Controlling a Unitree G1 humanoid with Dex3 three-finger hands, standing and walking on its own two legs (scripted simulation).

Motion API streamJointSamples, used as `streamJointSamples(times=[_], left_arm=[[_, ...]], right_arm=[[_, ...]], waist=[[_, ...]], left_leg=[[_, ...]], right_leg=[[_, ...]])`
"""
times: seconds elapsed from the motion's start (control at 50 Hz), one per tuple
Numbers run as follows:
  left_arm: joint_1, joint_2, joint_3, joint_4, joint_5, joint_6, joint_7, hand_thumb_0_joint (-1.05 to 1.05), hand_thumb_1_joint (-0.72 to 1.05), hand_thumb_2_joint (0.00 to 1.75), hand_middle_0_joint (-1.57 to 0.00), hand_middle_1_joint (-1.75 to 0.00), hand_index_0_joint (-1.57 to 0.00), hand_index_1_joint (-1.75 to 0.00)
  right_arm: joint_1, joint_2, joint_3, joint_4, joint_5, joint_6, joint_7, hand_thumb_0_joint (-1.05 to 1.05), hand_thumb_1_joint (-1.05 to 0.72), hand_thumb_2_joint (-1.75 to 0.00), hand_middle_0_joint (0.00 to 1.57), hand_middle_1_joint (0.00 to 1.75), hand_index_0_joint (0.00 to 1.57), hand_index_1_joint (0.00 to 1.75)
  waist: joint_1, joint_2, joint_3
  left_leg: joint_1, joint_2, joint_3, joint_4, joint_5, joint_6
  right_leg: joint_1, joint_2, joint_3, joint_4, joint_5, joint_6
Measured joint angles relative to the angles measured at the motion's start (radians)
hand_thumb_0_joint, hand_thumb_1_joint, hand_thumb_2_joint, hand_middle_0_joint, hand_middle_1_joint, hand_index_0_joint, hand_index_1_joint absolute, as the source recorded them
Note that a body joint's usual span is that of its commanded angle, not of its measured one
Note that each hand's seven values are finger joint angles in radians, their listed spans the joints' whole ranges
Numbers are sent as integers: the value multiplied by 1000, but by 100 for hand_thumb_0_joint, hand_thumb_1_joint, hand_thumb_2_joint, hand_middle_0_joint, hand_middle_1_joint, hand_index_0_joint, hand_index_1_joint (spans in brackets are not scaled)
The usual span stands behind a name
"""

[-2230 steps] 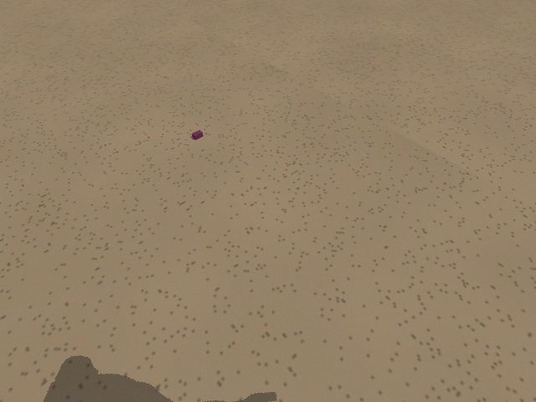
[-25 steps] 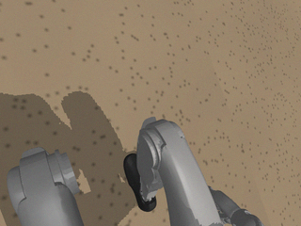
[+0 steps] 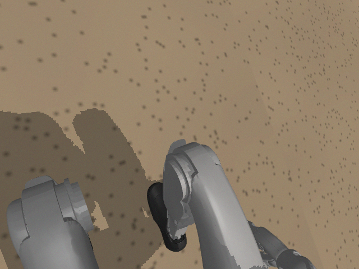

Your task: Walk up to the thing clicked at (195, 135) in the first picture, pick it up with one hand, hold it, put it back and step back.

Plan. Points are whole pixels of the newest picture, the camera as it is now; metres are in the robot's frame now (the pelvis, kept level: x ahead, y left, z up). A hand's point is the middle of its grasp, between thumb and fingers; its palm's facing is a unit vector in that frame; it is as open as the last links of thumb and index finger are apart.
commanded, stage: withdraw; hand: left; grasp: from above
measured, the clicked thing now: out of the picture +0.42 +0.38 -0.28
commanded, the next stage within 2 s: home in 0.76 s
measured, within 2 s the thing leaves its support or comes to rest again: neither
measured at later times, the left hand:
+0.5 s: hand out of the picture +0.41 +0.38 -0.08, palm faces -0.47 -0.11 -0.87, open 12.2 cm
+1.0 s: hand out of the picture +0.43 +0.39 -0.12, palm faces -0.34 -0.09 -0.94, open 11.6 cm
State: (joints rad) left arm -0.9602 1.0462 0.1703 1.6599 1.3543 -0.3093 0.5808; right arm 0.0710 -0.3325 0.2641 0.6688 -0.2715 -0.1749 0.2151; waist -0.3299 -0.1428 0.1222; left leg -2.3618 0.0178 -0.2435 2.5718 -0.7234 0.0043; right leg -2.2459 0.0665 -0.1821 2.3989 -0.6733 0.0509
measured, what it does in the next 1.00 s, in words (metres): stands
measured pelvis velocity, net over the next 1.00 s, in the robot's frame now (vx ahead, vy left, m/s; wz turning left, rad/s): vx -0.01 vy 0.00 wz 0.09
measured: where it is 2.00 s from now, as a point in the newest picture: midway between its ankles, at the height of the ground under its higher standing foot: (131, 249)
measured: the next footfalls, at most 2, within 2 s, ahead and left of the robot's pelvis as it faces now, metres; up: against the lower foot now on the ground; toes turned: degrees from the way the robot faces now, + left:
none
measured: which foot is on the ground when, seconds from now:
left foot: down 0.00-1.00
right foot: down 0.00-1.00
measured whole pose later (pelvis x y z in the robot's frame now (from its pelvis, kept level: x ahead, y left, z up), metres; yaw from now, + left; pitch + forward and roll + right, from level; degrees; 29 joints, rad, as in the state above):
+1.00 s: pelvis -0.01 +0.00 +0.03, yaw +5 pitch +33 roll -10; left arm -0.96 0.88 0.16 1.38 1.30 -0.26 0.40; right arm 0.17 -0.26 0.11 0.72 -0.16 -0.04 0.14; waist -0.25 -0.03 -0.03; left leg -2.37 0.00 -0.14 2.42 -0.65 0.02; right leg -2.26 0.02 -0.11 2.32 -0.66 0.04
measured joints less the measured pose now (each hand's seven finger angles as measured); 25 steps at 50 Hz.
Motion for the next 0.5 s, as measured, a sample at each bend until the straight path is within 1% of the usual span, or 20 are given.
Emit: streamJointSamples(times=[0.06,0.1,0.14,0.18,0.22,0.3,0.38,0.44,0.5], left_arm=[[7,-20,9,-50,-8,10,1,0,-18,72,-36,-73,-37,-72],[17,-40,20,-93,-17,27,-2,0,-19,73,-35,-73,-36,-72],[35,-68,31,-154,-33,49,-17,0,-20,73,-35,-74,-36,-73],[50,-97,23,-213,-54,77,-44,0,-20,74,-35,-74,-35,-73],[57,-126,-2,-260,-78,105,-90,0,-21,74,-34,-74,-35,-73],[54,-169,-67,-321,-124,147,-204,0,-22,75,-34,-74,-34,-74],[45,-207,-122,-372,-169,157,-319,0,-21,76,-34,-74,-34,-74],[41,-230,-141,-392,-184,141,-376,0,-21,75,-35,-73,-35,-73],[39,-238,-137,-391,-180,109,-400,0,-19,74,-37,-71,-37,-72]], right_arm=[[8,3,-10,7,4,-3,6,0,-91,-90,20,30,21,30],[16,7,-24,13,10,-4,13,0,-91,-90,20,30,21,30],[27,13,-46,20,22,1,19,0,-91,-90,20,30,21,30],[37,21,-73,28,38,10,25,0,-91,-90,20,30,21,30],[44,28,-100,35,61,28,28,0,-91,-90,20,30,21,30],[42,40,-142,36,106,69,25,0,-91,-90,20,30,21,30],[42,44,-167,20,142,106,6,0,-91,-90,20,30,21,30],[48,40,-172,5,160,131,-16,0,-91,-90,20,30,21,30],[57,30,-168,-8,170,151,-40,0,-91,-90,20,30,21,30]], waist=[[13,6,-15],[22,16,-34],[35,34,-61],[49,56,-91],[66,79,-125],[98,119,-168],[124,142,-179],[134,150,-183],[132,153,-184]], left_leg=[[0,-2,1,-3,-1,-3],[-5,-5,3,-7,-1,-5],[-10,-8,6,-15,-1,-6],[-15,-11,16,-29,2,-6],[-16,-13,30,-49,6,-4],[7,-12,64,-104,16,6],[53,-11,90,-170,31,11],[82,-11,100,-212,44,11],[99,-13,102,-240,57,10]], right_leg=[[-1,-3,0,0,-3,-2],[-4,-6,1,-2,-7,-5],[-9,-10,4,-5,-10,-8],[-13,-16,10,-12,-15,-11],[-15,-21,21,-23,-19,-12],[2,-29,47,-58,-21,-10],[40,-35,68,-109,-13,-11],[66,-39,75,-144,-3,-14],[83,-42,76,-169,7,-17]])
